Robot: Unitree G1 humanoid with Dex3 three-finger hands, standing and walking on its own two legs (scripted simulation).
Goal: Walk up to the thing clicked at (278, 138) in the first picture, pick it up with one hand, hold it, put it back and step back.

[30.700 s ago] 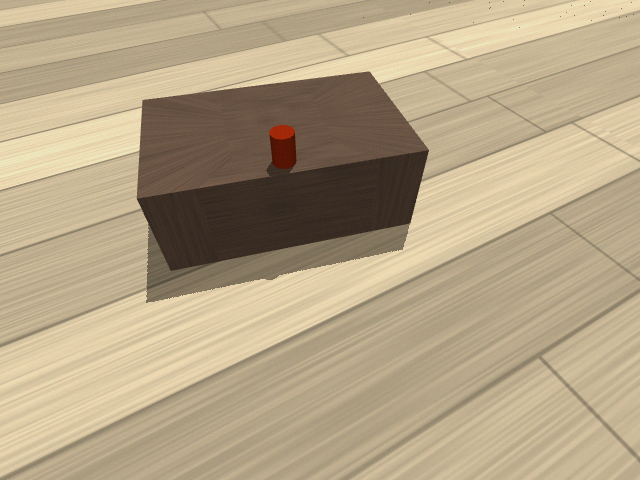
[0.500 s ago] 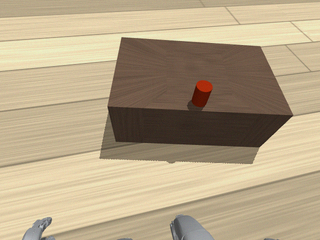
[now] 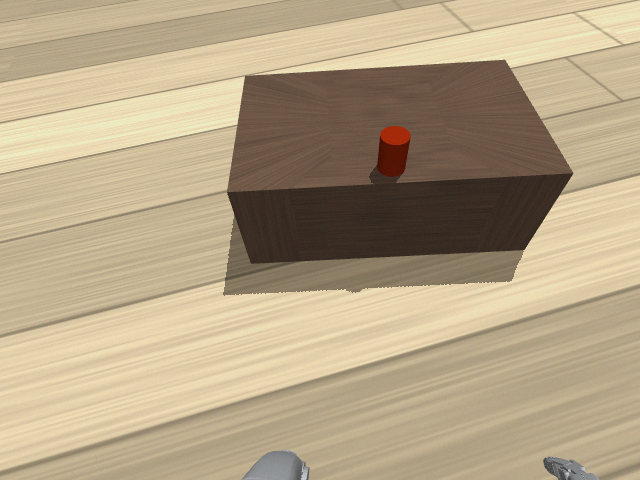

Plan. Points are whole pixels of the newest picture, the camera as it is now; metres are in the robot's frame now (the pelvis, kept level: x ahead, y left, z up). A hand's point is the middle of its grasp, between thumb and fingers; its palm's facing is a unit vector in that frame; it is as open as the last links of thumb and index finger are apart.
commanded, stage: step back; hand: right
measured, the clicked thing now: (393, 152) +1.01 -0.19 -0.32
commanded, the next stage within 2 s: stand in 1.28 s
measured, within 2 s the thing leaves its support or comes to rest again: neither
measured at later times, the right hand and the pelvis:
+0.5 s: hand out of the picture +0.02 -0.27 -0.14, palm faces -0.07 +0.90 -0.42, open 7.4 cm; pelvis -0.10 -0.01 -0.01, yaw +4 degrees
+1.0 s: hand out of the picture +0.01 -0.27 -0.16, palm faces -0.03 +0.93 -0.36, open 7.4 cm; pelvis -0.06 -0.02 +0.00, yaw +2 degrees
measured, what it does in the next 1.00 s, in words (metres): steps on the spot: left foot, then right foot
